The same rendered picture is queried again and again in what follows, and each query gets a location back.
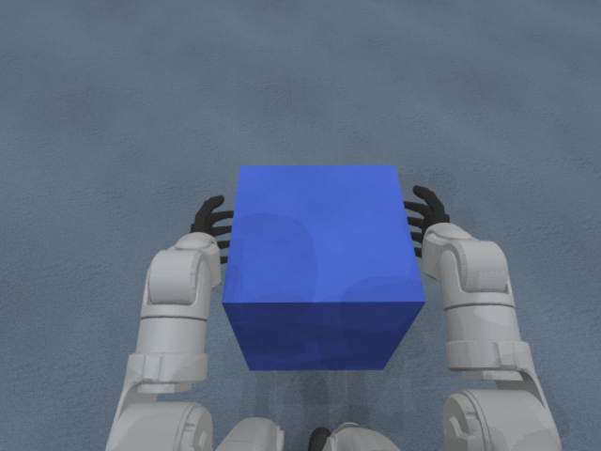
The robot right foot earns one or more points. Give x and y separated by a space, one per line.
318 439

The robot right upper arm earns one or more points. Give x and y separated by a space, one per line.
497 420

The carton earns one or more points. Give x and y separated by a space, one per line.
321 271

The left robot hand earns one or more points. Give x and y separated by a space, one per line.
205 219

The left robot forearm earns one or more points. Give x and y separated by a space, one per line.
170 347

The robot left upper arm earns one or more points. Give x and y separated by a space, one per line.
163 426

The right robot hand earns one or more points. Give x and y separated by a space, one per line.
433 214

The right robot thigh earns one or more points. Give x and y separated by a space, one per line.
359 439

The right robot forearm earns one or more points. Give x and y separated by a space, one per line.
484 339

